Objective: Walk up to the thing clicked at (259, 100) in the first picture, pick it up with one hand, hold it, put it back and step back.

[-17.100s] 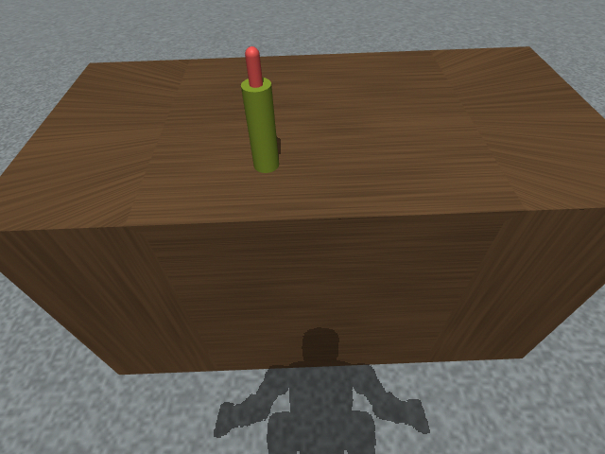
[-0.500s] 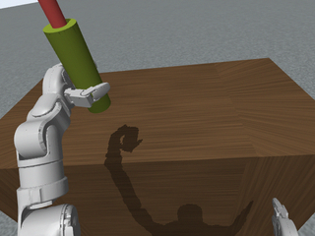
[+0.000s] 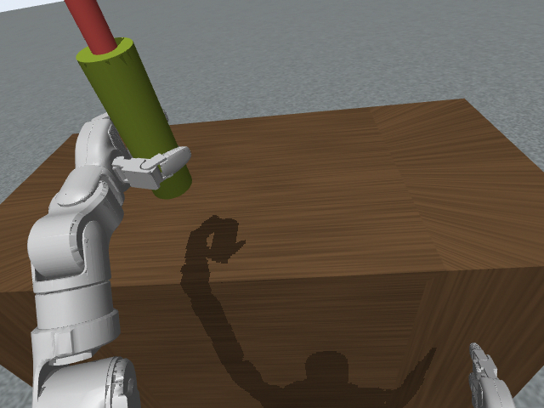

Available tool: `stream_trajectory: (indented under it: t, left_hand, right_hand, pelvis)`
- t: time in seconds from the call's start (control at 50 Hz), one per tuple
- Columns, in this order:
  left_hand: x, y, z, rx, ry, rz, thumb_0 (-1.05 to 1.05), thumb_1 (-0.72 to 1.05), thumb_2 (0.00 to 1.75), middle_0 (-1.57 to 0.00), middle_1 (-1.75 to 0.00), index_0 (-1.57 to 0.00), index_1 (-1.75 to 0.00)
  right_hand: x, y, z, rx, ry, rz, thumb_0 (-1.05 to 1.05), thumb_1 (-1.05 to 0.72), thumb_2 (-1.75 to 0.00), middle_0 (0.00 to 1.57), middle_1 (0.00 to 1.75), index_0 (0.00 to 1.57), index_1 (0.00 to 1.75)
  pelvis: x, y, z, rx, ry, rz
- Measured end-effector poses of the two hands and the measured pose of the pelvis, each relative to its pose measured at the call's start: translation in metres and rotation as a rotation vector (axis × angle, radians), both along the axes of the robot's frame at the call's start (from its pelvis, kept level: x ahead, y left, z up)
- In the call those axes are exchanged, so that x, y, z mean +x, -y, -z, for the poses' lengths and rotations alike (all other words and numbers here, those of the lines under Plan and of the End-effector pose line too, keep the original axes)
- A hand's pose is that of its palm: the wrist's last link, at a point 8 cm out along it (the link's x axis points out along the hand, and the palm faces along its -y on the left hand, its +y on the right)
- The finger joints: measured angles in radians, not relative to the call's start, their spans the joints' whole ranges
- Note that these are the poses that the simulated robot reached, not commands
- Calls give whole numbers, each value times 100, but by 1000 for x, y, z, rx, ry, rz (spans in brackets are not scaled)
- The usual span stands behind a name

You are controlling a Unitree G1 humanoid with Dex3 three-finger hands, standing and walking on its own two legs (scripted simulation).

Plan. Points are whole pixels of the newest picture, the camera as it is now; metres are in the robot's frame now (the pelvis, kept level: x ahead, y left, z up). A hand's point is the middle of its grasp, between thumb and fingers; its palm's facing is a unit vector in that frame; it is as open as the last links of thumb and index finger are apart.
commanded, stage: hold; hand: left
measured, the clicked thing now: (132, 104) +0.33 +0.16 +0.35
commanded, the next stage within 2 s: crouch in 0.70 s
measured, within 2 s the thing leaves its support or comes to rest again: neither
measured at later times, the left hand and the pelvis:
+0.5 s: hand (155, 144) +0.35 +0.16 +0.29, palm faces +0.14 -0.99 +0.03, open 8.7 cm; pelvis +0.00 +0.00 +0.00, yaw +0 degrees
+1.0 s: hand (159, 144) +0.36 +0.16 +0.28, palm faces +0.14 -0.99 +0.03, open 8.7 cm; pelvis +0.00 +0.00 +0.00, yaw +0 degrees
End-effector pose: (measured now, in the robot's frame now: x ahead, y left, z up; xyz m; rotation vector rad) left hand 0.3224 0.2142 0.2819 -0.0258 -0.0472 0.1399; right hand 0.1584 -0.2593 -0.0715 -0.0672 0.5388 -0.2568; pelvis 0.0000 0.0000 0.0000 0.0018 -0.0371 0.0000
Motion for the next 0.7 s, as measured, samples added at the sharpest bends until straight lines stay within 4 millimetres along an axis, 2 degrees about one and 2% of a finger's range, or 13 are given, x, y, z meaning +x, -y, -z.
stream_trajectory:
  t: [0.32, 0.56, 0.7]
  left_hand:
    - [-3, 2, 3, 6, 11, 3, -6, -40, 110, -84, -123, -90, -126]
    - [3, 0, -4, -1, 11, -12, -6, -40, 111, -84, -123, -90, -126]
    - [4, 2, 2, 7, -4, -4, -6, -40, 111, -84, -123, -90, -126]
  right_hand:
    - [1, -1, 0, 1, 5, -3, -1, 54, -5, 5, 5, 5, 5]
    - [2, 3, -4, -6, 20, 1, -1, 54, -5, 5, 5, 5, 5]
    - [0, 1, -4, 1, 19, -10, -1, 54, -5, 5, 5, 5, 5]
  pelvis:
    - [1, 1, 0, -1, 0, -2]
    - [1, 3, 0, 2, 2, -2]
    - [1, 3, 0, 1, 0, -1]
